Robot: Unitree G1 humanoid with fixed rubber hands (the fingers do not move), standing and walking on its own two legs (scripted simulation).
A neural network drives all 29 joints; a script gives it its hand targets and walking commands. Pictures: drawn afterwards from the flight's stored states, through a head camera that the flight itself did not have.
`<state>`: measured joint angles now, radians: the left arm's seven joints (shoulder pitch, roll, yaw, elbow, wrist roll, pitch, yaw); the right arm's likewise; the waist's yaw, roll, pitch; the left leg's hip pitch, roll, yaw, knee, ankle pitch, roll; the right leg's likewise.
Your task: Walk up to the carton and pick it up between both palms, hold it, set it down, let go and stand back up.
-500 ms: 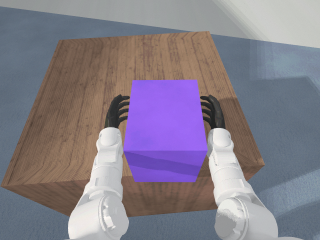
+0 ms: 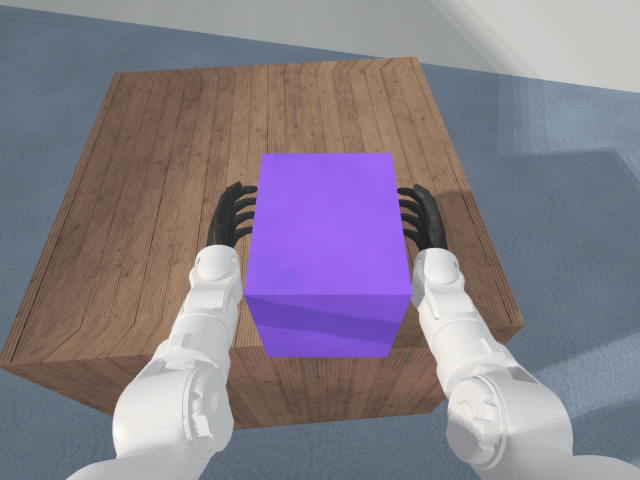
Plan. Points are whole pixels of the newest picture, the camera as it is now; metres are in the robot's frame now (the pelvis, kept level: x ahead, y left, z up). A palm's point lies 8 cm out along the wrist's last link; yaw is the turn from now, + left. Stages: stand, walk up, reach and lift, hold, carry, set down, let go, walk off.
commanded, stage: set down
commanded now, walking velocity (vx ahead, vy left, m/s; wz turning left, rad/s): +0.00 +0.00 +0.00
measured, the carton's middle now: (327, 259) +0.41 +0.01 -0.01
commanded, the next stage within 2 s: none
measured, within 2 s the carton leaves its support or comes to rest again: neither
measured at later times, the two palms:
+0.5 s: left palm (218, 250) +0.42 +0.16 +0.02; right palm (448, 261) +0.39 -0.16 +0.02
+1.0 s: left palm (172, 166) +0.47 +0.20 +0.13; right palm (472, 177) +0.44 -0.17 +0.12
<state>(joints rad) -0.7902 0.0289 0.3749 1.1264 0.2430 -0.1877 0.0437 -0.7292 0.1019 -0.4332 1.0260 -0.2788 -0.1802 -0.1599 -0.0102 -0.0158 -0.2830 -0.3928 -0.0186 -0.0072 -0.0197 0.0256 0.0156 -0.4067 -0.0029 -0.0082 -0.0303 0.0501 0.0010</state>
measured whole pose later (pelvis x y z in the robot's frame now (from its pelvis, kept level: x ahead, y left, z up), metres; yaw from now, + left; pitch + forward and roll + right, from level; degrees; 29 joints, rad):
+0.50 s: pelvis -0.02 +0.01 -0.01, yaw -1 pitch +24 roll +0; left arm -0.90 0.19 0.10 1.34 -0.08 -0.24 0.05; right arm -0.82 -0.03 -0.22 1.22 0.00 -0.24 -0.18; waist -0.05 -0.02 -0.25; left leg -0.57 -0.02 0.01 0.23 -0.07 0.03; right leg -0.58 -0.01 0.01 0.19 -0.03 0.01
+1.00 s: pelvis +0.00 +0.00 +0.00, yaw -1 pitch +19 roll +0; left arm -1.01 0.37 0.02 1.13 -0.26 0.08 -0.04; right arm -0.92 -0.15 -0.07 0.93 0.17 0.15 -0.17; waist -0.02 -0.01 -0.24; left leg -0.41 -0.01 0.01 0.14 -0.07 0.01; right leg -0.43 0.01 0.02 0.13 -0.04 0.00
